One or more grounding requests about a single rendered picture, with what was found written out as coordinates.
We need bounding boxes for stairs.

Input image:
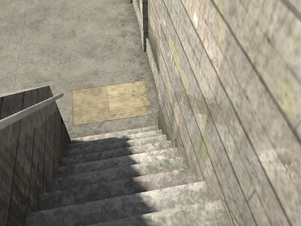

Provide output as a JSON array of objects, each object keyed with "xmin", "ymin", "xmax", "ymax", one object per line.
[{"xmin": 25, "ymin": 125, "xmax": 231, "ymax": 226}]

